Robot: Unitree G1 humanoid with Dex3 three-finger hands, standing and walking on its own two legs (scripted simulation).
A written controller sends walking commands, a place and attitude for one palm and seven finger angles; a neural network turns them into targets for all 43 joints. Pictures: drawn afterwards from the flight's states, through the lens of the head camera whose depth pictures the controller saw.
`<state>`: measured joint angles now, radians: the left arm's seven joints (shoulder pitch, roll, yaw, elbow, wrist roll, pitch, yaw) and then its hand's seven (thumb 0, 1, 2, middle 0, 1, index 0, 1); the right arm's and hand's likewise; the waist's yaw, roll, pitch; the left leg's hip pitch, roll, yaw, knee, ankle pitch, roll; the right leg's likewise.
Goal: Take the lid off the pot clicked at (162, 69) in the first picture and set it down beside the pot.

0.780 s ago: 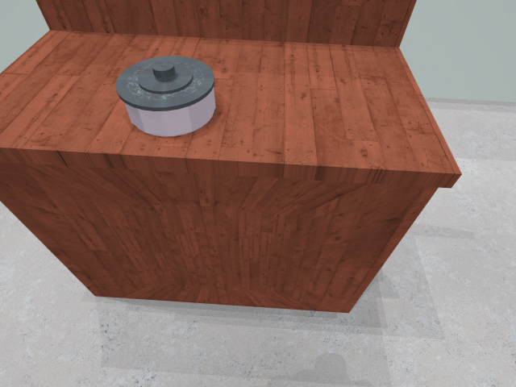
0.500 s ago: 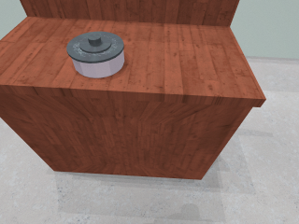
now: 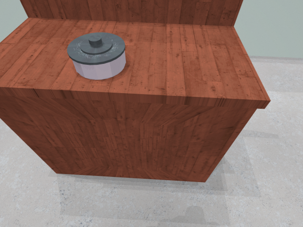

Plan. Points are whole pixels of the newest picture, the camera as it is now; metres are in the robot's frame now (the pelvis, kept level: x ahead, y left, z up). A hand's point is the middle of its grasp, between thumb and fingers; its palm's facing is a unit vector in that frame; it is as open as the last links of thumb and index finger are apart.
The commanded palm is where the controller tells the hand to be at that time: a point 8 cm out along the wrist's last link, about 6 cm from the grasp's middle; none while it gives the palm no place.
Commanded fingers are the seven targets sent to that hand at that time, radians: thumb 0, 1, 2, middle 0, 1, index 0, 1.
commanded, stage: take the last steps up to it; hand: left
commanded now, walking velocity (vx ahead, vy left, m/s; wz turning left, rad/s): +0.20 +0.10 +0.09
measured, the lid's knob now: (95, 40) +0.64 +0.23 +0.16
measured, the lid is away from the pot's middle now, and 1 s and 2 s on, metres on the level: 0.00 0.00 0.00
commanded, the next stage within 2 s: come to a stop and stand still in 0.38 s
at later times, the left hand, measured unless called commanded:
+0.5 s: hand out of the picture +0.12 +0.23 -0.17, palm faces +0.04 -0.98 -0.19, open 7.4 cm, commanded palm none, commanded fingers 0.00 0.90 0.90 -0.20 -0.30 -0.20 -0.30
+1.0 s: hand (82, 203) +0.21 +0.24 -0.16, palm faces +0.08 -0.95 -0.29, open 7.3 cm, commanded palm none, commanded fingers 0.00 0.90 0.90 -0.20 -0.30 -0.20 -0.30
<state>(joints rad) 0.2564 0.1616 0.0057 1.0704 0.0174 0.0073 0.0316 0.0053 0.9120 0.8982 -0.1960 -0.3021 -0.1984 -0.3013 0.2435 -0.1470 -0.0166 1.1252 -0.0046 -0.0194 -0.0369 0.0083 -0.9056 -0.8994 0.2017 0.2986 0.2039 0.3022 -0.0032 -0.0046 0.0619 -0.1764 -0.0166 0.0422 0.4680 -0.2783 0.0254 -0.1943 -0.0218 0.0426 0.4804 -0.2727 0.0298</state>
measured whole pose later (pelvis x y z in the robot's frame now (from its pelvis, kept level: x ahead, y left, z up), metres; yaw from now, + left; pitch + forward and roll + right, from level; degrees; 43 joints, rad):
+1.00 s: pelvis +0.15 +0.03 +0.00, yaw +3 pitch +0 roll +2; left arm 0.17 0.18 0.05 0.92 0.03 0.03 0.04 0.00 0.92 0.90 -0.20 -0.30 -0.20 -0.30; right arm 0.08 -0.24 -0.09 0.94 -0.02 0.05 -0.03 0.01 -0.91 -0.90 0.20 0.30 0.20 0.30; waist 0.01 0.01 0.16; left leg -0.56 0.01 -0.08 1.20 -0.43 -0.07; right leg -0.37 -0.03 -0.06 0.55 -0.19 -0.06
